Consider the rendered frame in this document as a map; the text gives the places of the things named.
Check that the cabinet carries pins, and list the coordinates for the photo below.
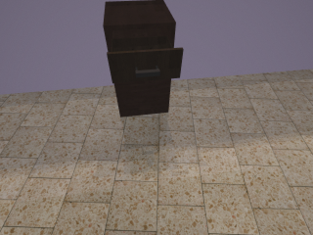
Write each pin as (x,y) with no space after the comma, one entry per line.
(140,18)

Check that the handle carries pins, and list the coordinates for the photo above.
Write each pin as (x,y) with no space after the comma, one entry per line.
(147,73)

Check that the drawer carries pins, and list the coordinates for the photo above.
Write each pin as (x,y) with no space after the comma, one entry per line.
(144,53)

